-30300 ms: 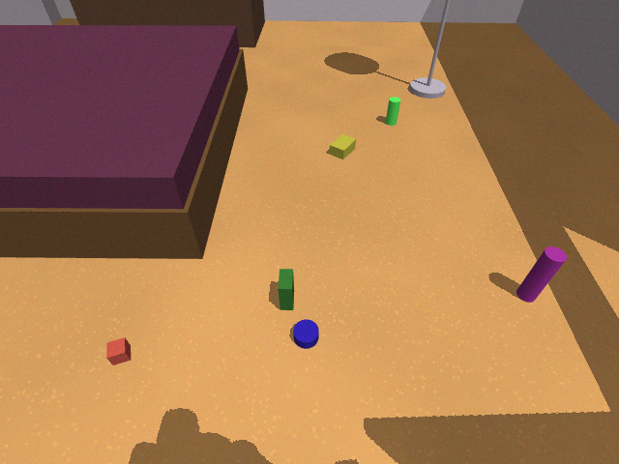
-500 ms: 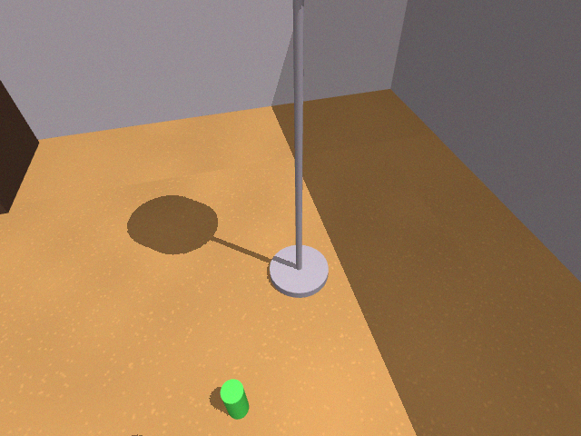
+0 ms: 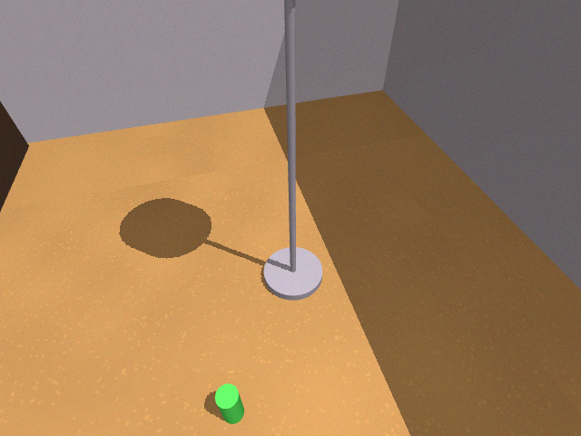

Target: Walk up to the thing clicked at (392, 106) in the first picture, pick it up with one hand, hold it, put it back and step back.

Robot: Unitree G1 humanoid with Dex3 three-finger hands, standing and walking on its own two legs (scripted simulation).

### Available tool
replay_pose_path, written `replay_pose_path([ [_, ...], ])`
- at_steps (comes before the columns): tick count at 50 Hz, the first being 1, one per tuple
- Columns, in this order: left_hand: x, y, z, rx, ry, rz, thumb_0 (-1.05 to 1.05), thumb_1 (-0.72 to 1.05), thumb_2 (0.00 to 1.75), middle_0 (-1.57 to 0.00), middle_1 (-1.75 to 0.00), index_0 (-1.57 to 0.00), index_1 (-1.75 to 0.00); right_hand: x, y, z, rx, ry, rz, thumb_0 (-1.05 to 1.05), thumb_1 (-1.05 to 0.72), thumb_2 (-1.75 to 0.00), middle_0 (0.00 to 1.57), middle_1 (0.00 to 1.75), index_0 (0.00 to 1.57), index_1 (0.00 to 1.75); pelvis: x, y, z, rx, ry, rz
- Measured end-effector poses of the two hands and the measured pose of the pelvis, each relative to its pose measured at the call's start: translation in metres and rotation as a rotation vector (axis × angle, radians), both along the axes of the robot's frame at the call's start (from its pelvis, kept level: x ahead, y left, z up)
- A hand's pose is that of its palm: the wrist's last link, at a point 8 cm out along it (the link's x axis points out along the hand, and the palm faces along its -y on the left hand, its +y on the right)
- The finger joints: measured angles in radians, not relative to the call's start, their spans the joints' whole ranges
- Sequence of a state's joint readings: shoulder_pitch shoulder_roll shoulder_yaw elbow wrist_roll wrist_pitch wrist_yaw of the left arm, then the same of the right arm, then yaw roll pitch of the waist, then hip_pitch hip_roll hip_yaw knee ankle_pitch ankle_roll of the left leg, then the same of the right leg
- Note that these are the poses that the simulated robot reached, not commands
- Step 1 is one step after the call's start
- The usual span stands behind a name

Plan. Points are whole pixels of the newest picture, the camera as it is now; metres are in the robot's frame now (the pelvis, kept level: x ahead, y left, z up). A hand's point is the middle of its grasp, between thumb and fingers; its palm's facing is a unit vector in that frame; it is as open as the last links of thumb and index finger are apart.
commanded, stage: stand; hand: left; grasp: from the side
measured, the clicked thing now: (230, 404) +0.40 +0.21 -0.70
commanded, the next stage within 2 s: step back in 0.66 s
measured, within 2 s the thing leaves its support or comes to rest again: neither
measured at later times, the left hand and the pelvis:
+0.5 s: hand out of the picture +0.07 +0.25 -0.16, palm faces -0.01 -0.94 -0.34, open 7.4 cm; pelvis +0.00 +0.00 +0.00, yaw +0 degrees
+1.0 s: hand out of the picture +0.10 +0.30 -0.18, palm faces +0.00 -0.92 -0.38, open 7.4 cm; pelvis -0.04 +0.03 -0.03, yaw +0 degrees
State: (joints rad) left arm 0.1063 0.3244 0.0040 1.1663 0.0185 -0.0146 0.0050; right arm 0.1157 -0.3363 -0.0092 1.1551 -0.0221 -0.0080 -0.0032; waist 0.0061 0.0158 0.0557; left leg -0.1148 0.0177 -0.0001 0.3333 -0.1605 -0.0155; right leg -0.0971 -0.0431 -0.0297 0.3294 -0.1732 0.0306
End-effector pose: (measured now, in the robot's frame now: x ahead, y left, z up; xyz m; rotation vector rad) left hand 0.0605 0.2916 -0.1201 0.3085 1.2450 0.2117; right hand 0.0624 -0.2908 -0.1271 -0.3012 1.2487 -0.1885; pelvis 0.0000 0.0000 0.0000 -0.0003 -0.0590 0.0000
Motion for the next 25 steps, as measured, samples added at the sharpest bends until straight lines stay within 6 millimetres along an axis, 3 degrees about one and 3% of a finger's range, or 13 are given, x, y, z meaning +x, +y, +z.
replay_pose_path([
  [25,-0.0002,0.0016,-0.0002,-0.002,0.014,0.0,0.0,0.91,0.9,-0.2,-0.3,-0.2,-0.3,0.0034,-0.0023,0.0012,-0.003,0.009,0.002,0.0,-0.9,-0.9,0.2,0.3,0.2,0.3,0.0048,-0.0002,0.0004,0.001,0.012,0.001],
])
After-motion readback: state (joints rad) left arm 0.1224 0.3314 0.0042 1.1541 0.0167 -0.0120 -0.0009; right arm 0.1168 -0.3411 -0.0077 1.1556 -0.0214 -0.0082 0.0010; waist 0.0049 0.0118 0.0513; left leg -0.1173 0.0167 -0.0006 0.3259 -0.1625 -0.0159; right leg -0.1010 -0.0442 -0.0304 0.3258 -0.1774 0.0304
